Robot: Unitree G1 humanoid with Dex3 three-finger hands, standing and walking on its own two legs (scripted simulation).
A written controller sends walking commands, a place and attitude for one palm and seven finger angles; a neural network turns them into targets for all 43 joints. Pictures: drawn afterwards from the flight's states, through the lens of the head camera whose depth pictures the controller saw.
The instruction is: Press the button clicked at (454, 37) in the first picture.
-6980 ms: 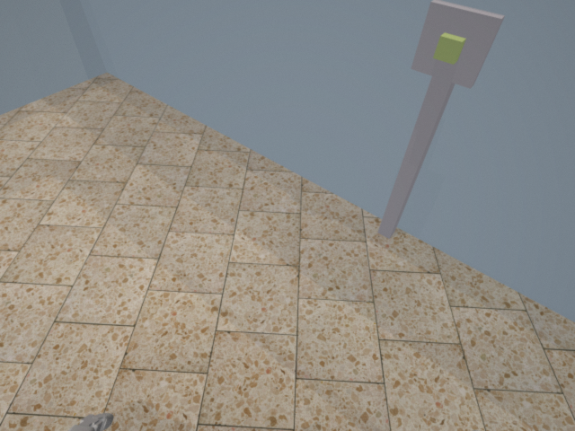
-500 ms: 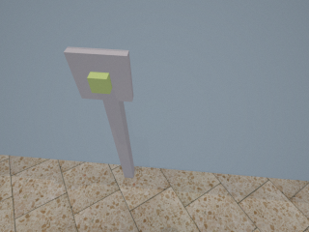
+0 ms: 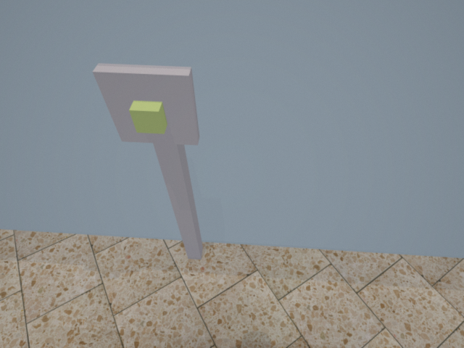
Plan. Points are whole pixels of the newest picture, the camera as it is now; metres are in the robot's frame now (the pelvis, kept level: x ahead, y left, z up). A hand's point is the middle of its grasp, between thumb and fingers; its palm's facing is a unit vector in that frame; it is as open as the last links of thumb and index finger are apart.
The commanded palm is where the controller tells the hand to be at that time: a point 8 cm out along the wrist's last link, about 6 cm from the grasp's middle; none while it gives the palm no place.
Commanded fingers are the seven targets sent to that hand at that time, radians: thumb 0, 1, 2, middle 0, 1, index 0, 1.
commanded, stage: come to a stop and stand still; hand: left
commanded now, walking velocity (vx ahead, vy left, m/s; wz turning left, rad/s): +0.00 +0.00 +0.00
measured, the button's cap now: (149, 116) +0.52 +0.20 +0.10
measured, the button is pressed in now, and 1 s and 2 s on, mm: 0 0 0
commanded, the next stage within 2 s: look again from close up in 0.34 s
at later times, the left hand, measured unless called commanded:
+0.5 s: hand out of the picture -0.01 +0.17 -0.16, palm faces +0.00 -0.98 -0.21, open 7.4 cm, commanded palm none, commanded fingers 0.00 0.90 0.90 -0.20 -0.30 -0.20 -0.30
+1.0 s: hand out of the picture +0.02 +0.15 -0.16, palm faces +0.03 -0.98 -0.20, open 7.3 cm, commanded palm none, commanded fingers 0.00 0.90 0.90 -0.20 -0.30 -0.20 -0.30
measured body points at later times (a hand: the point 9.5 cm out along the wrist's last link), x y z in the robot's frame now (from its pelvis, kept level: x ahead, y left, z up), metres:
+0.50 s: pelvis +0.00 -0.01 +0.01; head +0.02 -0.02 +0.46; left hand -0.01 +0.22 -0.14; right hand -0.02 -0.23 -0.16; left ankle -0.03 +0.12 -0.73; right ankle -0.01 -0.13 -0.73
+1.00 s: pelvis +0.01 -0.02 +0.01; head +0.03 -0.03 +0.46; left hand +0.02 +0.20 -0.15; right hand +0.01 -0.24 -0.15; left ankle -0.03 +0.12 -0.73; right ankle -0.01 -0.13 -0.73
